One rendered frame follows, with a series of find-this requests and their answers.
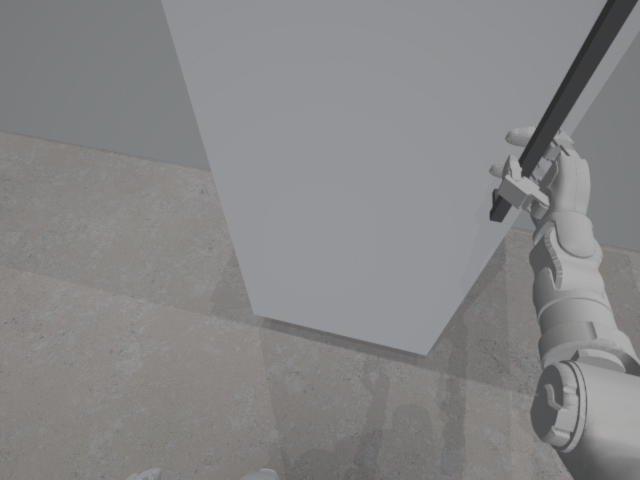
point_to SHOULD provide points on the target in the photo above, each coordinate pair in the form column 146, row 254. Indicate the fridge door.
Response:
column 350, row 142

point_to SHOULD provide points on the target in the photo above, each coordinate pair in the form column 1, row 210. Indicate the robot left shin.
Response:
column 268, row 471

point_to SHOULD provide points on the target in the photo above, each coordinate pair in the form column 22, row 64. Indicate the robot right hand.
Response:
column 564, row 187

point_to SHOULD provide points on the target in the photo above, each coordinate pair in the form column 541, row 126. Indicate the handle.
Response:
column 601, row 36

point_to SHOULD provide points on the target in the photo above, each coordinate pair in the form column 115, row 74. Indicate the right robot forearm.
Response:
column 573, row 311

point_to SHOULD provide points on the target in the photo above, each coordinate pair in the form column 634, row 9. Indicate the robot right upper arm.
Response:
column 591, row 417

